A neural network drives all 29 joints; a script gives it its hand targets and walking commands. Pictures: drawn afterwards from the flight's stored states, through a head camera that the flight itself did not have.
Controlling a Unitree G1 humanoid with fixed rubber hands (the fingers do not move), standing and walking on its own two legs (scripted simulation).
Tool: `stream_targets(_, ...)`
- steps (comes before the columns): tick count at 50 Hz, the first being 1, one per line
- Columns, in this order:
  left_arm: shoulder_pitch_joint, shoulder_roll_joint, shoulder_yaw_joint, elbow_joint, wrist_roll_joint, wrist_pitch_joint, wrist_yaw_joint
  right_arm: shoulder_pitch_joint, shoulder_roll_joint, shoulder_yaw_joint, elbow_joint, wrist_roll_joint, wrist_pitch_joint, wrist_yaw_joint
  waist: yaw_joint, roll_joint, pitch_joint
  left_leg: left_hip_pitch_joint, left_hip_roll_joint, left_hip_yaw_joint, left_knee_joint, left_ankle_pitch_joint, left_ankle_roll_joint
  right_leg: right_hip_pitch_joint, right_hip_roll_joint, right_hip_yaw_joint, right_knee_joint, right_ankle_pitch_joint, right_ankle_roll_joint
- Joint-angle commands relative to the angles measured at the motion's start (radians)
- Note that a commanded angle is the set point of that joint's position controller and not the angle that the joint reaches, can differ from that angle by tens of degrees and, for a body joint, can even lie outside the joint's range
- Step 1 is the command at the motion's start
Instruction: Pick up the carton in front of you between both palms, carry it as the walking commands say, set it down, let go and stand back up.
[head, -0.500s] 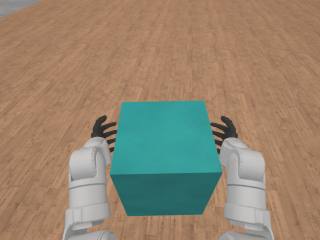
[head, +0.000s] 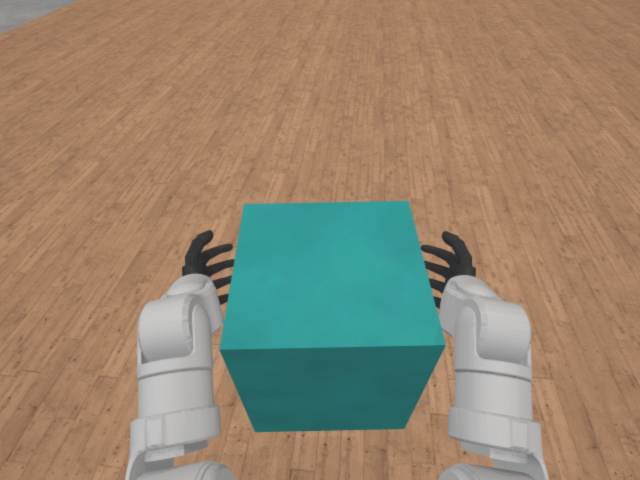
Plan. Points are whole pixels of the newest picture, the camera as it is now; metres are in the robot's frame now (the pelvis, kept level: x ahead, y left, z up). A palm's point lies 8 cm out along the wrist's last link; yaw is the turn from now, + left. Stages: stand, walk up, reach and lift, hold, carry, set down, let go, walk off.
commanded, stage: carry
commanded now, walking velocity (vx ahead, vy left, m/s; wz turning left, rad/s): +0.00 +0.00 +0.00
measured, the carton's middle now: (328, 322) +0.33 +0.00 +0.04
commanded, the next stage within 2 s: none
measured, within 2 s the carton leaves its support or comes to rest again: neither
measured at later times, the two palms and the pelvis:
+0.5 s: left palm (200, 285) +0.33 +0.16 +0.12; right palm (455, 285) +0.33 -0.15 +0.11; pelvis +0.01 +0.00 +0.00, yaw +0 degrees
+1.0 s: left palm (181, 200) +0.47 +0.21 +0.14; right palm (399, 200) +0.45 -0.10 +0.15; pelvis +0.12 +0.05 +0.01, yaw +2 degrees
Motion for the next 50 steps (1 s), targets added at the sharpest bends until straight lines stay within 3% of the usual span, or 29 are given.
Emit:
stream_targets(1,-0.575,-0.750,-0.582,-0.049,-0.147,-0.009,0.000,-0.580,0.746,0.578,-0.044,0.142,-0.013,0.001,0.001,-0.009,-0.309,0.093,0.108,-0.111,-0.065,0.013,0.071,0.123,-0.164,0.169,-0.104,0.067,-0.027)
stream_targets(20,-0.569,-0.747,-0.582,-0.051,-0.146,-0.010,0.001,-0.578,0.745,0.582,-0.046,0.147,-0.015,0.001,-0.001,-0.008,-0.312,0.100,0.110,-0.111,-0.066,0.023,0.068,0.125,-0.166,0.164,-0.108,0.080,-0.024)
stream_targets(22,-0.586,-0.746,-0.585,-0.061,-0.153,-0.012,0.001,-0.592,0.746,0.586,-0.058,0.154,-0.017,0.001,0.005,-0.022,-0.311,0.085,0.087,-0.093,-0.058,-0.065,0.075,0.107,-0.164,0.184,-0.145,-0.095,-0.034)
stream_targets(24,-0.598,-0.736,-0.587,-0.076,-0.166,-0.013,0.004,-0.624,0.742,0.591,-0.080,0.170,-0.019,-0.002,0.021,-0.083,-0.290,0.008,0.015,-0.028,0.048,-0.230,0.089,0.105,-0.181,0.259,-0.209,-0.379,-0.078)
stream_targets(25,-0.607,-0.727,-0.588,-0.089,-0.173,-0.014,0.008,-0.634,0.736,0.590,-0.089,0.175,-0.020,-0.006,0.027,-0.117,-0.271,-0.074,-0.012,0.002,0.141,-0.265,0.091,0.128,-0.218,0.334,-0.259,-0.499,-0.114)
stream_targets(26,-0.616,-0.714,-0.591,-0.101,-0.180,-0.016,0.012,-0.640,0.725,0.588,-0.099,0.179,-0.020,-0.009,0.035,-0.142,-0.265,-0.141,-0.005,0.007,0.253,-0.242,0.093,0.143,-0.277,0.411,-0.291,-0.555,-0.156)
stream_targets(28,-0.648,-0.692,-0.595,-0.124,-0.195,-0.018,0.024,-0.661,0.694,0.578,-0.122,0.192,-0.019,-0.016,0.037,-0.121,-0.253,-0.255,0.031,-0.012,0.378,-0.207,0.100,0.168,-0.345,0.480,-0.311,-0.503,-0.210)
stream_targets(30,-0.667,-0.664,-0.602,-0.146,-0.212,-0.015,0.037,-0.655,0.652,0.559,-0.131,0.199,-0.012,-0.024,0.053,-0.079,-0.278,-0.357,0.036,-0.014,0.468,-0.211,0.098,0.265,-0.351,0.495,-0.284,-0.370,-0.226)
stream_targets(33,-0.654,-0.618,-0.604,-0.175,-0.225,0.001,0.053,-0.606,0.592,0.526,-0.121,0.195,0.004,-0.039,0.060,-0.077,-0.325,-0.347,0.022,-0.005,0.411,-0.237,0.084,0.324,-0.323,0.415,-0.223,-0.148,-0.221)
stream_targets(35,-0.638,-0.604,-0.601,-0.177,-0.225,0.016,0.056,-0.585,0.563,0.503,-0.110,0.183,0.017,-0.044,0.032,-0.103,-0.341,-0.185,0.001,0.008,0.234,-0.219,0.090,0.243,-0.288,0.304,-0.192,-0.031,-0.197)
stream_targets(37,-0.612,-0.611,-0.598,-0.156,-0.221,0.031,0.055,-0.566,0.556,0.489,-0.096,0.174,0.031,-0.042,-0.032,-0.077,-0.343,0.128,-0.045,0.056,-0.031,-0.094,0.106,0.068,-0.203,0.141,-0.063,-0.009,-0.136)
stream_targets(38,-0.600,-0.613,-0.589,-0.140,-0.215,0.037,0.055,-0.546,0.554,0.484,-0.082,0.172,0.036,-0.040,-0.060,-0.019,-0.343,0.323,-0.009,-0.021,-0.109,-0.073,0.116,-0.076,-0.151,0.068,0.101,0.017,-0.092)
stream_targets(39,-0.596,-0.602,-0.574,-0.121,-0.204,0.045,0.056,-0.517,0.544,0.478,-0.067,0.169,0.042,-0.038,-0.080,0.172,-0.343,0.503,0.159,-0.320,-0.195,-0.126,0.155,-0.318,-0.092,0.010,0.386,-0.150,-0.024)
stream_targets(40,-0.604,-0.603,-0.560,-0.120,-0.201,0.059,0.053,-0.548,0.536,0.489,-0.074,0.159,0.043,-0.042,-0.100,0.345,-0.328,0.603,0.354,-0.697,-0.267,0.004,0.293,-0.577,0.004,0.001,0.573,-0.265,0.023)
stream_targets(41,-0.656,-0.621,-0.554,-0.133,-0.196,0.064,0.048,-0.606,0.557,0.495,-0.105,0.167,0.048,-0.038,-0.087,0.214,-0.303,0.577,0.395,-0.739,-0.239,0.000,0.359,-0.659,-0.037,0.061,0.834,-0.272,0.023)
stream_targets(42,-0.682,-0.645,-0.537,-0.123,-0.194,0.068,0.042,-0.655,0.589,0.518,-0.132,0.184,0.049,-0.027,-0.102,0.116,-0.293,0.562,0.365,-0.670,-0.207,0.082,0.365,-0.751,-0.042,0.081,1.076,-0.276,0.025)
stream_targets(43,-0.675,-0.659,-0.530,-0.115,-0.192,0.069,0.037,-0.703,0.619,0.551,-0.163,0.217,0.047,-0.017,-0.094,0.051,-0.292,0.572,0.332,-0.573,-0.171,0.137,0.334,-0.835,-0.049,0.092,1.275,-0.278,0.017)
stream_targets(45,-0.675,-0.678,-0.526,-0.111,-0.184,0.062,0.037,-0.767,0.663,0.602,-0.214,0.260,0.028,-0.006,-0.088,0.033,-0.284,0.589,0.290,-0.479,-0.149,0.088,0.289,-0.987,-0.056,0.120,1.523,-0.294,-0.008)
stream_targets(48,-0.670,-0.649,-0.535,-0.148,-0.170,0.044,0.059,-0.744,0.643,0.605,-0.257,0.272,0.006,-0.008,-0.070,0.024,-0.256,0.565,0.261,-0.412,-0.181,-0.173,0.233,-1.074,-0.065,0.106,1.608,-0.273,-0.031)
stream_targets(49,-0.660,-0.635,-0.534,-0.154,-0.164,0.041,0.067,-0.726,0.626,0.603,-0.259,0.272,0.005,-0.009,-0.059,0.027,-0.220,0.506,0.245,-0.376,-0.218,-0.248,0.219,-1.057,-0.079,0.088,1.540,-0.260,-0.029)
stream_targets(50,-0.652,-0.624,-0.535,-0.158,-0.157,0.039,0.072,-0.704,0.612,0.595,-0.258,0.268,0.007,-0.010,-0.031,0.031,-0.177,0.406,0.194,-0.331,-0.254,-0.292,0.191,-0.992,-0.097,0.060,1.391,-0.247,-0.021)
